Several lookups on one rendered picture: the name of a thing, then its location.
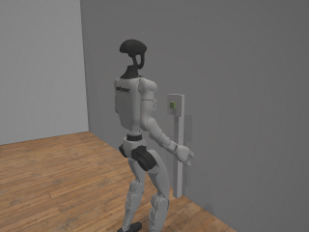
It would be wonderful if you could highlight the robot right hand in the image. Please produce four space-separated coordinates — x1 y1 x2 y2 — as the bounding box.
174 145 195 167

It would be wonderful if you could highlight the right robot upper arm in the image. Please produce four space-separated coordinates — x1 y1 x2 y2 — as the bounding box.
138 78 157 131

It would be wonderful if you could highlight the robot right forearm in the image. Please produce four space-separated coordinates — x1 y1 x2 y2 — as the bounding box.
146 118 180 155

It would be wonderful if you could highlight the humanoid robot torso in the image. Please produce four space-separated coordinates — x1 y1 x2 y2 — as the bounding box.
116 73 147 161

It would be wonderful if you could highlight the panel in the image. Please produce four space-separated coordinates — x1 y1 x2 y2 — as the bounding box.
167 94 184 199

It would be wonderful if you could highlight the button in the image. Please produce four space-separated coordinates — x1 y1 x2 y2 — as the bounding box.
170 101 177 109

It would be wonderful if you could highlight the robot left foot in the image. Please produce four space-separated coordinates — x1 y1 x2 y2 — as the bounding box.
117 221 142 232

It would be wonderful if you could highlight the robot left hand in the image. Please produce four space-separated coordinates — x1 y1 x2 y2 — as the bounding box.
153 100 157 112

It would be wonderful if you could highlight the left robot upper arm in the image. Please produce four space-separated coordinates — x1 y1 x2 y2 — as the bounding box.
114 77 119 114

